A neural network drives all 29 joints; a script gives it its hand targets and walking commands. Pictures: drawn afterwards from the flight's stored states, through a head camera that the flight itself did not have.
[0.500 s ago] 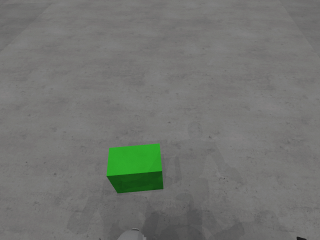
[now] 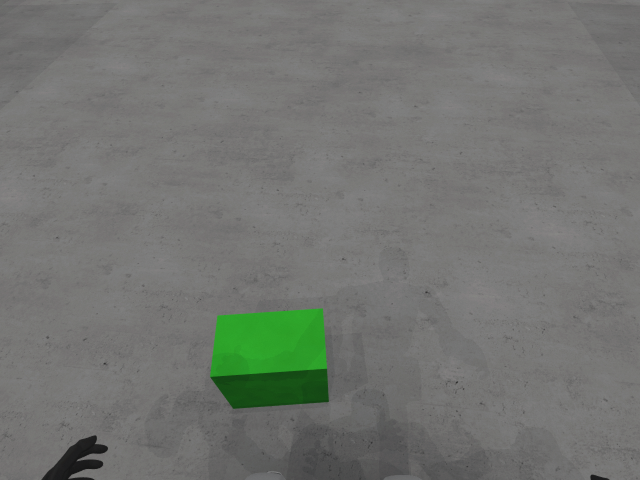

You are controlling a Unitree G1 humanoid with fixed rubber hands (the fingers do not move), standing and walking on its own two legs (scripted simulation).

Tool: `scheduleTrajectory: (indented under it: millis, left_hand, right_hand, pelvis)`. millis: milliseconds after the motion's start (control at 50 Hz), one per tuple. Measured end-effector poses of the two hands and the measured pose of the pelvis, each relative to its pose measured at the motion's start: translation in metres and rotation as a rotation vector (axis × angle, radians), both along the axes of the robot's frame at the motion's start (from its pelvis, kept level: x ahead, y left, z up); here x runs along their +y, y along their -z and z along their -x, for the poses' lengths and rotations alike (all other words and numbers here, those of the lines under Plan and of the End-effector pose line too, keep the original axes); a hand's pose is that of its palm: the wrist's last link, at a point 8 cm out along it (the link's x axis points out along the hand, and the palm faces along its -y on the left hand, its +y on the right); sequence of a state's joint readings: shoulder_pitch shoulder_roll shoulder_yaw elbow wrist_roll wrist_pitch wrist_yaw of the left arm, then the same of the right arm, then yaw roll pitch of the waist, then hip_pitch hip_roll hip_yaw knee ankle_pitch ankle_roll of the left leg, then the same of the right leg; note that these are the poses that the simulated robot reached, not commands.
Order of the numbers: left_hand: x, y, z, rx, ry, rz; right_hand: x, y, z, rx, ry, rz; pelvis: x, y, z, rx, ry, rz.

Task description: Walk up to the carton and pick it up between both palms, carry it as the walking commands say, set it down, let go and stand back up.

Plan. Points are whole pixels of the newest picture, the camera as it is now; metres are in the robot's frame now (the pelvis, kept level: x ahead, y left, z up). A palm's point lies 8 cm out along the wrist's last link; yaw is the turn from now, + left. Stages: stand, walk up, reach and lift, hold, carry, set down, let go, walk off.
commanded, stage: walk up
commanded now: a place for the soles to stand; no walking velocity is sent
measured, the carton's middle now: (276, 360) +0.50 +0.16 -0.61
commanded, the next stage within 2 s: none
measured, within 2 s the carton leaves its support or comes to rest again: neither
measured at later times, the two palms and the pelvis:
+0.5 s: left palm out of the picture +0.12 +0.33 -0.06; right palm out of the picture +0.07 -0.35 -0.07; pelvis -0.01 +0.01 +0.00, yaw +0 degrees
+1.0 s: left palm out of the picture +0.06 +0.46 -0.05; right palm out of the picture +0.13 -0.25 -0.08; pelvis +0.03 +0.09 +0.00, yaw +4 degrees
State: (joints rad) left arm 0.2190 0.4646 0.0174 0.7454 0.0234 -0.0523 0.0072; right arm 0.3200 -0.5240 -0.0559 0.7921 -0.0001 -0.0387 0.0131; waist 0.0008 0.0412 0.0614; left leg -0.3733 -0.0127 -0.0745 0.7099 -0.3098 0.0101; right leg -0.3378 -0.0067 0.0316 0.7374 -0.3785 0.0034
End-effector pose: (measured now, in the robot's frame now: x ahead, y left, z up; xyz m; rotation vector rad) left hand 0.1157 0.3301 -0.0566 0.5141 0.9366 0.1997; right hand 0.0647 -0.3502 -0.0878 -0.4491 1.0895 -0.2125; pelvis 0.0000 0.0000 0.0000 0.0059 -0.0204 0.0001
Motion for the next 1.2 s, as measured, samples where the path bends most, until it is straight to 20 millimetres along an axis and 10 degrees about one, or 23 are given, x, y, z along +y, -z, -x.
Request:
scheduleTrajectory:
  millis: [540,700,820,1200]
  left_hand:
    - [0.007,0.005,0.0,-0.036,-0.008,0.022]
    - [0.074,-0.01,0.054,0.057,-0.101,-0.098]
    - [0.122,-0.008,0.056,0.053,-0.126,-0.119]
    - [0.139,0.005,0.05,0.135,-0.155,-0.052]
  right_hand:
    - [0.006,-0.011,-0.007,-0.024,-0.012,0.015]
    - [0.048,0.007,-0.019,0.017,-0.038,-0.067]
    - [0.091,0.014,-0.035,0.0,-0.061,-0.077]
    - [0.123,0.0,-0.098,-0.004,-0.103,-0.037]
  pelvis:
    - [0.008,0.0,0.006,-0.009,-0.007,-0.001]
    - [0.04,0.002,-0.003,0.002,-0.026,0.018]
    - [0.081,0.009,-0.01,-0.025,-0.054,0.026]
    - [0.112,0.003,-0.055,-0.004,-0.099,0.023]
